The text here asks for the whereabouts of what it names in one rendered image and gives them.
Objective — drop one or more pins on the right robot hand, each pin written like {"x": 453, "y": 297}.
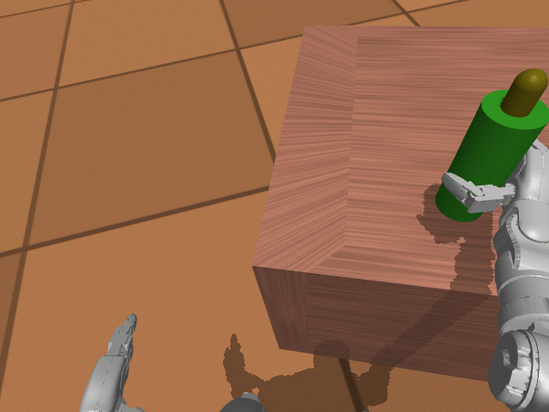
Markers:
{"x": 528, "y": 181}

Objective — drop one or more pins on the right robot arm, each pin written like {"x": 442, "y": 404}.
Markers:
{"x": 519, "y": 373}

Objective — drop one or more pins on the bottle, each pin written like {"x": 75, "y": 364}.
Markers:
{"x": 502, "y": 131}

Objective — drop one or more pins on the left robot hand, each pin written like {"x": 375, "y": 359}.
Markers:
{"x": 104, "y": 391}

